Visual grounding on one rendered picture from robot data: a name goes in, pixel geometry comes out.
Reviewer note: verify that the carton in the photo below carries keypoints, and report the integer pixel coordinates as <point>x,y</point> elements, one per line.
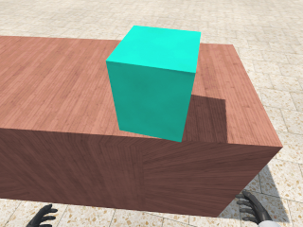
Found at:
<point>151,73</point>

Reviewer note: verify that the right robot hand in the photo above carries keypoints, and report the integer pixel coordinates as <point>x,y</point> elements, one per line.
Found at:
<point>258,211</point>

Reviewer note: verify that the pedestal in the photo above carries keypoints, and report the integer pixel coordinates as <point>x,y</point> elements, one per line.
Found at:
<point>60,141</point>

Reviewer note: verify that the left robot hand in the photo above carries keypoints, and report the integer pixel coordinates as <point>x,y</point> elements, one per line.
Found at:
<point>40,216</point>

